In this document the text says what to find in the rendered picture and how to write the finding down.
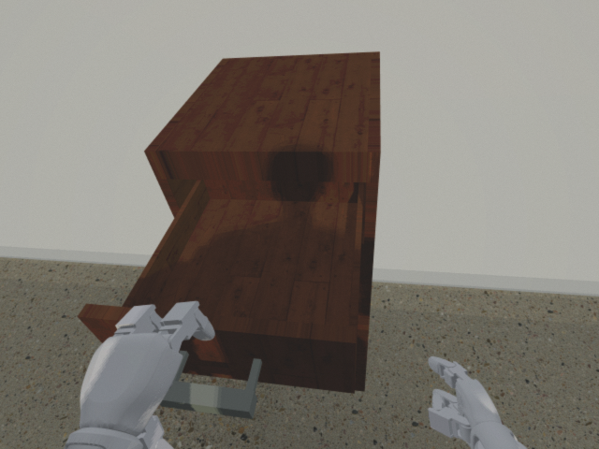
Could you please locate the robot right hand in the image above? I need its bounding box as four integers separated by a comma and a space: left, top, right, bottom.
428, 356, 502, 448

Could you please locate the robot right forearm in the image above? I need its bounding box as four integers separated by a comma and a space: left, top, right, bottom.
470, 422, 528, 449

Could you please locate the robot left hand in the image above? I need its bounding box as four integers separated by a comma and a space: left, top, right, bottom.
80, 301, 215, 449

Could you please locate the robot left forearm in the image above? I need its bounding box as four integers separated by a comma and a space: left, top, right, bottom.
64, 427, 143, 449

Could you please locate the drawer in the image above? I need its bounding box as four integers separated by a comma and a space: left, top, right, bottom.
78, 180, 364, 394

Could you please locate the cabinet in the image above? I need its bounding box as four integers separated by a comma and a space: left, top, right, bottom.
144, 51, 381, 392

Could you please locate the handle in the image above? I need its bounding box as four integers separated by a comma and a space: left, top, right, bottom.
160, 351, 262, 419

